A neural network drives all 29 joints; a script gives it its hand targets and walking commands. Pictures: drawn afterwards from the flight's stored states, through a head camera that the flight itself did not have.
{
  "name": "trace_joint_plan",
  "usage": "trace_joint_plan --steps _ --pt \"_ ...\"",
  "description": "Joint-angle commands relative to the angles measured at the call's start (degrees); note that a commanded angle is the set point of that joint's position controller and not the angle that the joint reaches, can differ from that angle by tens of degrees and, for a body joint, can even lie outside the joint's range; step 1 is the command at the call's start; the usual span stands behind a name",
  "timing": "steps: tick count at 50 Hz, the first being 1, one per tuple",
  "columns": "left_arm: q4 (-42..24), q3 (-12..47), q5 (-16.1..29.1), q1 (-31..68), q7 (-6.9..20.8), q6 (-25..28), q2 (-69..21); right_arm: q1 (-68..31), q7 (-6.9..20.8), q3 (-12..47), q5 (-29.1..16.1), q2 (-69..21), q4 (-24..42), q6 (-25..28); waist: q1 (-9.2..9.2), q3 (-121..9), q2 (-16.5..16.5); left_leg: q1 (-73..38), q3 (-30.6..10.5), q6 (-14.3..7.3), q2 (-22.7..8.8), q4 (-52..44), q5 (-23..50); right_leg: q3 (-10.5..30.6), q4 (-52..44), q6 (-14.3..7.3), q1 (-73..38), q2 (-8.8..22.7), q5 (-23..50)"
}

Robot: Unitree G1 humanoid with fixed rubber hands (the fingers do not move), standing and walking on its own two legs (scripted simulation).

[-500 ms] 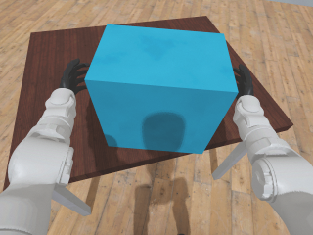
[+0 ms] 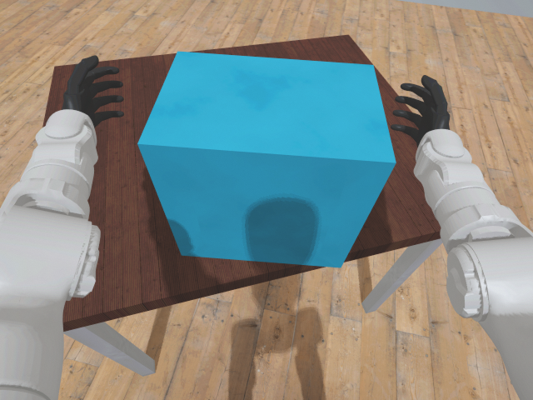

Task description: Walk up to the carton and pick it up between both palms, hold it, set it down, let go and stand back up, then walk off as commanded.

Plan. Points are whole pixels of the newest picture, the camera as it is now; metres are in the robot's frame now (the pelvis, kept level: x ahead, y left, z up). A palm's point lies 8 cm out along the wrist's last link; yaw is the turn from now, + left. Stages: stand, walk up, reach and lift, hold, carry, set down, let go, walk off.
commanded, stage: set down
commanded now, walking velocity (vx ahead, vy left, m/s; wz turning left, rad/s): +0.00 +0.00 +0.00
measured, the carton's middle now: (267, 170) +0.46 -0.04 +0.06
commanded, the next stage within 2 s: none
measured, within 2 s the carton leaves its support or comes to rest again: neither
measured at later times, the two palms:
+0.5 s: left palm (42, 68) +0.47 +0.21 +0.26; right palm (473, 95) +0.39 -0.28 +0.24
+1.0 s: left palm (47, 85) +0.46 +0.21 +0.24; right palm (436, 118) +0.40 -0.26 +0.19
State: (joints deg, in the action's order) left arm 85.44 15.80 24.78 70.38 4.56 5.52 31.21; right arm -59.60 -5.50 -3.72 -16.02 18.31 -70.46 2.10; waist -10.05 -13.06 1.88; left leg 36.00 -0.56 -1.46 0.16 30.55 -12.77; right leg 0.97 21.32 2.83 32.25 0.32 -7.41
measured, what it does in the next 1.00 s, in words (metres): stands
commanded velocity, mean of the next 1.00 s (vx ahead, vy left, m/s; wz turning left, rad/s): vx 0.00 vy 0.00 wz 0.00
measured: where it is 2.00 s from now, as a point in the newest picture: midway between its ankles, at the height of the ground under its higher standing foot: outside the picture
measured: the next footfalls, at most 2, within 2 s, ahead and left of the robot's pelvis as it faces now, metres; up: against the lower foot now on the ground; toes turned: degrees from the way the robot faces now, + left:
none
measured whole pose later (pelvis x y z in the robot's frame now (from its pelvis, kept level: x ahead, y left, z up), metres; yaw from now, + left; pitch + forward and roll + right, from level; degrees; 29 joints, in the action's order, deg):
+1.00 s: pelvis -0.01 -0.02 +0.01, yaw +1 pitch +6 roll -1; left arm 81.4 13.9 23.4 73.7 10.8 -4.0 35.0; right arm -58.7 -11.4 4.8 -20.0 17.6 -61.2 -6.2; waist -8.2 -4.2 -0.4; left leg 20.3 -0.5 -0.9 0.1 25.8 -11.2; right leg 1.0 21.3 1.7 18.8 0.3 -8.2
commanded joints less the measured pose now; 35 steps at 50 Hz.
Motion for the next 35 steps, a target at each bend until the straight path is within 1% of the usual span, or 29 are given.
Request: trace_joint_plan --steps 1,2,3,4,5,7,8,10,11,12,13,14,15,17,18,20,21,24,25,26,27,28,29,30,31,32,33,34,35 --pt "-13.2 -0.1 2.0 34.2 2.0 -1.6 10.9 -26.4 -1.3 1.1 -7.1 12.8 11.6 -0.8 -1.80 -39.1 7.2 -36.3 -0.7 7.7 -0.9 4.4 38.6 -5.4 3.1 -3.8 -10.1 -3.6 24.6" --pt "-12.7 -0.1 1.9 33.9 2.2 -2.6 10.4 -27.2 -1.5 1.7 -7.6 13.3 11.8 -1.6 -1.42 -36.5 7.7 -36.2 -0.8 7.4 -1.0 3.8 37.2 -5.3 2.3 -3.9 -9.9 -3.6 22.7" --pt "-14.6 -0.8 1.6 35.1 2.4 -3.2 11.8 -27.3 -1.5 2.2 -7.6 13.3 13.4 -2.4 -1.16 -36.9 6.5 -36.0 -0.5 7.0 -0.6 2.9 36.3 -5.2 2.0 -3.6 -12.4 -3.5 23.2" --pt "-12.4 -0.7 1.5 33.9 2.8 -3.8 12.0 -26.4 -1.6 1.6 -7.2 12.4 12.3 -3.1 -2.09 -35.0 5.8 -34.2 -0.4 6.6 -0.7 2.8 34.8 -5.0 2.2 -3.8 -12.3 -3.3 23.5" --pt "-9.0 -0.4 1.6 33.5 3.1 -4.1 11.6 -27.6 -1.6 2.4 -7.2 11.7 10.7 -3.9 -1.19 -31.7 5.5 -31.8 -0.5 6.1 -0.8 2.2 31.6 -4.6 2.1 -4.0 -12.3 -3.0 20.5" --pt "-10.3 0.6 2.9 35.4 3.6 -4.3 12.8 -29.0 -1.8 1.7 -6.5 12.5 13.4 -5.0 -2.01 -30.1 3.9 -30.0 0.1 5.4 -0.6 0.1 26.9 -4.4 1.7 -3.9 -14.5 -2.6 19.1" --pt "-9.2 1.0 3.3 36.1 3.7 -4.8 12.8 -30.9 -2.0 2.2 -7.1 12.4 14.3 -5.6 -1.64 -29.1 3.3 -28.9 -0.1 4.8 -0.5 0.0 24.8 -4.3 2.1 -4.0 -14.9 -2.3 18.7" --pt "-7.6 1.8 4.0 37.1 3.9 -4.9 13.0 -32.9 -2.0 2.1 -6.6 12.3 13.9 -6.9 -1.99 -25.4 2.5 -27.0 0.1 4.3 -0.3 -1.4 20.9 -4.2 1.8 -4.1 -15.9 -2.1 16.2" --pt "-5.6 2.8 4.6 37.0 4.1 -5.0 13.0 -33.4 -1.9 2.4 -6.4 11.8 12.7 -7.5 -2.09 -23.4 2.0 -25.5 0.0 3.7 -0.5 -2.2 17.9 -4.0 1.4 -4.3 -14.9 -1.8 13.7" --pt "-7.2 3.0 5.1 38.2 4.0 -5.0 13.2 -34.2 -2.0 2.3 -6.5 12.3 14.8 -7.8 -1.96 -24.5 1.5 -25.7 0.1 3.4 -0.3 -2.9 16.0 -4.0 1.2 -4.2 -15.8 -1.7 13.1" --pt "-4.0 4.3 5.8 38.3 4.2 -5.1 12.8 -35.4 -2.0 2.7 -6.6 11.6 14.0 -8.6 -2.17 -21.3 0.5 -23.7 0.0 2.8 -0.5 -3.5 12.1 -3.7 1.0 -4.4 -15.2 -1.4 10.3" --pt "-2.0 4.9 6.7 37.8 4.2 -5.0 12.4 -35.9 -1.9 3.0 -6.5 11.2 12.5 -9.4 -1.82 -19.3 0.9 -22.4 -0.2 2.3 -0.5 -4.5 9.0 -3.7 0.6 -4.4 -14.7 -1.1 7.3" --pt "-3.4 5.9 7.0 40.2 4.1 -5.3 12.4 -37.7 -1.9 2.5 -6.4 12.2 14.2 -9.7 -2.29 -19.7 1.1 -22.8 -0.4 2.4 -0.7 -5.1 7.2 -4.0 0.5 -4.7 -14.7 -1.1 6.1" --pt "-1.1 7.5 7.9 39.4 4.4 -6.0 10.9 -37.1 -1.5 2.5 -6.2 11.5 12.8 -11.3 -3.04 -17.6 0.0 -22.5 -1.0 1.9 -0.9 -6.2 4.2 -4.3 -0.1 -5.3 -14.2 -1.2 2.3" --pt "-1.4 7.7 7.7 38.7 4.4 -6.3 10.9 -36.3 -1.3 3.6 -6.5 11.2 12.3 -11.9 -2.20 -16.6 0.2 -22.7 -1.3 1.8 -1.2 -6.6 3.5 -4.2 -0.2 -5.5 -14.3 -1.2 1.7" --pt "-0.5 8.4 7.4 38.5 4.8 -6.8 10.3 -34.8 -1.3 3.8 -6.1 11.7 10.7 -12.5 -3.24 -14.9 0.7 -23.5 -2.1 1.7 -1.6 -6.9 3.6 -4.1 -0.2 -5.7 -15.0 -1.0 2.4" --pt "-0.3 8.1 7.0 37.5 5.1 -7.0 10.4 -35.0 -1.5 3.6 -6.0 11.3 11.4 -12.8 -2.94 -14.4 0.6 -23.0 -2.0 1.7 -1.5 -7.1 2.6 -3.9 -0.4 -5.7 -15.7 -0.9 1.7" --pt "-0.4 6.6 4.6 37.8 5.5 -7.6 11.2 -33.4 -1.7 4.1 -5.6 10.5 8.8 -13.7 -2.29 -9.9 2.1 -22.1 -1.8 1.6 -1.5 -8.2 2.4 -3.3 -0.6 -6.1 -16.9 -0.6 1.2" --pt "-0.7 6.7 4.4 36.0 5.7 -7.6 10.4 -31.3 -1.5 4.9 -5.6 9.9 8.4 -13.8 -2.35 -8.3 1.0 -22.4 -2.1 1.6 -1.9 -8.7 3.3 -3.5 -1.0 -5.9 -17.4 -0.8 1.8" --pt "-0.5 6.3 4.5 36.2 5.9 -7.3 11.0 -32.2 -1.7 5.8 -6.2 9.4 9.5 -13.5 -1.00 -8.6 1.4 -22.2 -1.2 1.3 -1.3 -8.4 4.3 -3.1 -0.7 -5.8 -18.6 -0.7 2.1" --pt "0.4 6.4 4.1 34.9 5.9 -7.1 10.8 -31.6 -1.8 6.1 -6.7 8.7 8.4 -13.6 -1.33 -7.8 1.3 -21.6 -1.1 1.3 -1.3 -8.0 4.5 -2.8 -0.7 -6.1 -18.4 -0.5 2.4" --pt "-2.0 5.7 3.8 35.1 6.0 -6.7 11.7 -31.5 -2.0 5.3 -6.4 8.7 10.4 -12.9 -1.13 -9.8 2.2 -22.2 -0.9 1.3 -1.1 -8.2 6.1 -2.8 -0.6 -5.9 -19.7 -0.6 3.6" --pt "-2.7 5.2 3.5 33.9 6.0 -6.2 11.5 -30.0 -2.4 5.2 -6.5 7.8 10.2 -12.5 -1.09 -10.2 3.1 -22.9 -0.7 1.6 -1.1 -7.9 8.1 -2.9 -0.8 -5.7 -19.8 -0.6 5.6" --pt "-5.5 4.7 2.7 31.9 5.9 -5.7 11.1 -27.0 -2.5 5.1 -6.6 7.3 11.2 -11.6 -1.12 -12.5 4.6 -25.3 -0.6 2.1 -1.0 -7.2 11.5 -2.8 -0.6 -5.7 -20.8 -0.7 8.7" --pt "-6.2 3.7 2.2 30.9 6.0 -5.6 11.4 -26.5 -2.7 5.2 -6.9 7.7 12.2 -11.0 -1.07 -13.7 3.7 -26.7 -0.5 2.3 -0.8 -6.6 14.6 -2.6 -0.6 -5.3 -21.3 -1.0 11.0" --pt "-7.7 2.3 1.2 29.9 6.0 -5.2 11.6 -25.5 -3.1 5.4 -6.9 7.3 12.9 -10.0 -0.12 -16.1 4.6 -28.4 -0.7 2.7 -1.0 -6.1 18.0 -2.8 -0.5 -4.9 -21.0 -1.1 13.1" --pt "-7.9 2.0 1.0 27.7 6.0 -5.0 10.9 -23.3 -3.4 5.5 -7.3 7.5 14.6 -8.8 -0.92 -18.3 3.9 -30.0 -0.8 3.1 -0.8 -5.2 20.5 -3.3 -0.4 -4.9 -21.9 -1.4 15.6" --pt "-9.3 0.6 0.8 29.0 5.8 -4.3 12.2 -25.0 -3.6 5.8 -8.1 7.6 16.0 -8.0 0.79 -20.7 5.2 -31.2 -0.7 3.6 -0.7 -4.4 23.9 -3.1 -0.1 -4.4 -21.7 -1.6 17.1" --pt "-11.3 -0.3 0.5 27.8 5.6 -3.8 12.3 -23.1 -3.8 5.5 -8.0 7.3 16.4 -7.0 0.04 -23.6 5.6 -33.1 -0.8 3.8 -0.5 -3.1 28.1 -3.4 0.1 -4.5 -21.2 -1.9 20.2"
